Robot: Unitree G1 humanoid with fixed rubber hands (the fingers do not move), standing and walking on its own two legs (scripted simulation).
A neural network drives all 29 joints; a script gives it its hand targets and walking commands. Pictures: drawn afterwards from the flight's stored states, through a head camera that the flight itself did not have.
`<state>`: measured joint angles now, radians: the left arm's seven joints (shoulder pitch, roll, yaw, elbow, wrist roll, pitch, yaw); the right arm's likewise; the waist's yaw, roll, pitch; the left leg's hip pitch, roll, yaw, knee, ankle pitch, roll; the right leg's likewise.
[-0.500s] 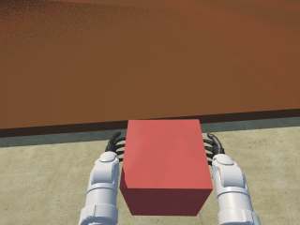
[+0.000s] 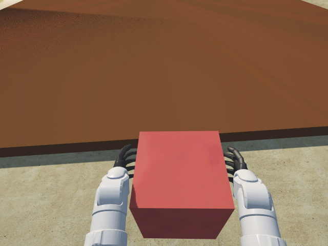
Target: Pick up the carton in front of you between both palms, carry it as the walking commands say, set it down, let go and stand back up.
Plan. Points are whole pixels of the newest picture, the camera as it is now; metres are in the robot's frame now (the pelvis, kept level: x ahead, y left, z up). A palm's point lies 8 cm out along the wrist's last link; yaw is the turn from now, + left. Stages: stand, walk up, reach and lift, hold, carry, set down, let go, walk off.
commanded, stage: hold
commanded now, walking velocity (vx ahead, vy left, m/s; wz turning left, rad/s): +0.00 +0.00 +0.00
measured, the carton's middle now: (179, 187) +0.29 +0.00 -0.03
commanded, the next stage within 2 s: carry in 1.06 s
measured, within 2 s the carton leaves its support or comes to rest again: neither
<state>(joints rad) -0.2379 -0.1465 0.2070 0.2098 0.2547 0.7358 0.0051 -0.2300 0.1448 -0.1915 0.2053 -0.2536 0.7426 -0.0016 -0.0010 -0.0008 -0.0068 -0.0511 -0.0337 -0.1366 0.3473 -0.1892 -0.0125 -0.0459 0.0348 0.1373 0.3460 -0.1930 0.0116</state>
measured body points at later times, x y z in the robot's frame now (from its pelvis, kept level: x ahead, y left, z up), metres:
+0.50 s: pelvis -0.01 +0.00 +0.00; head -0.05 +0.00 +0.45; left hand +0.29 +0.15 +0.04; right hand +0.29 -0.15 +0.04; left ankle +0.01 +0.13 -0.75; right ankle +0.01 -0.13 -0.75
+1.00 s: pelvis +0.00 +0.00 +0.00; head -0.05 +0.00 +0.45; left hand +0.29 +0.15 +0.04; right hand +0.29 -0.15 +0.04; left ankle +0.01 +0.13 -0.75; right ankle +0.01 -0.13 -0.75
